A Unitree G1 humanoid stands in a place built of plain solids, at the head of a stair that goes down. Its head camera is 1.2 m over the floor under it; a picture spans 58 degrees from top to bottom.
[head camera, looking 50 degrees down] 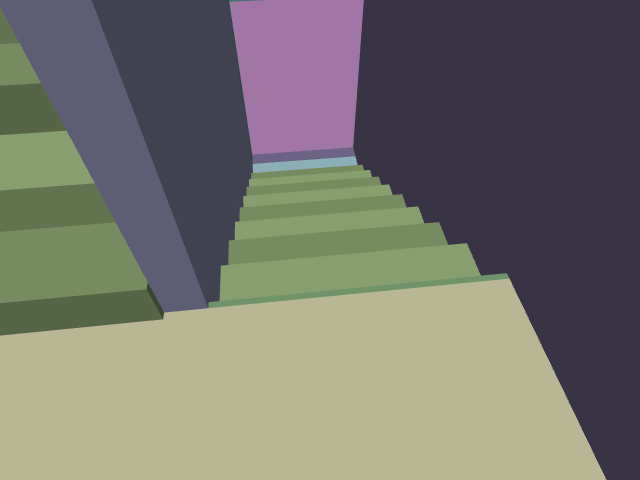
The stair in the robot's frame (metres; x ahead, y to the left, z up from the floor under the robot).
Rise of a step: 0.17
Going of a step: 0.27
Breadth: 1.00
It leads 7 degrees to the left of straight ahead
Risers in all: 9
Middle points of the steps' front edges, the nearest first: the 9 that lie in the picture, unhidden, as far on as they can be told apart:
0.80 -0.14 0.00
1.08 -0.11 -0.17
1.35 -0.08 -0.34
1.62 -0.04 -0.51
1.89 -0.01 -0.67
2.16 0.02 -0.84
2.43 0.05 -1.01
2.70 0.08 -1.18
2.97 0.11 -1.35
